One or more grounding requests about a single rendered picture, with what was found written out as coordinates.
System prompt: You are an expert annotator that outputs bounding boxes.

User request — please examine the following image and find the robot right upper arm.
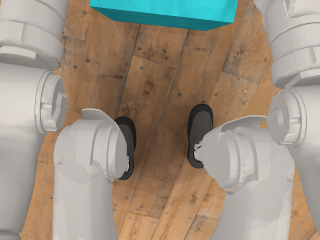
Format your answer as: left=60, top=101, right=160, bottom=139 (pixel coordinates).
left=266, top=84, right=320, bottom=236

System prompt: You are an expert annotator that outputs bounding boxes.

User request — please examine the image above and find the robot left upper arm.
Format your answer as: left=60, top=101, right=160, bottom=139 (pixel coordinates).
left=0, top=62, right=68, bottom=240

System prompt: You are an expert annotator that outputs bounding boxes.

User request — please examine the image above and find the robot left forearm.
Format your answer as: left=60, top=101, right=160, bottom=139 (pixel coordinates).
left=0, top=0, right=69, bottom=71

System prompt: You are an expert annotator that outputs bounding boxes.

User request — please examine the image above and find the robot right forearm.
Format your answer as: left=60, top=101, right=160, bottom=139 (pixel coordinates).
left=253, top=0, right=320, bottom=89

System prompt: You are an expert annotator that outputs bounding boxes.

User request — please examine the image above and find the robot right shin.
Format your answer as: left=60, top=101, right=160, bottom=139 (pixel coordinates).
left=194, top=115, right=295, bottom=181

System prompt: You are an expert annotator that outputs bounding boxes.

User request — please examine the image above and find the robot left thigh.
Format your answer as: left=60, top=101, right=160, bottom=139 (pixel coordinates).
left=52, top=119, right=125, bottom=240

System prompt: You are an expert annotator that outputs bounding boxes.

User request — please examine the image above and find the carton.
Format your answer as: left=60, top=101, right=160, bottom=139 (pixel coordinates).
left=89, top=0, right=238, bottom=31

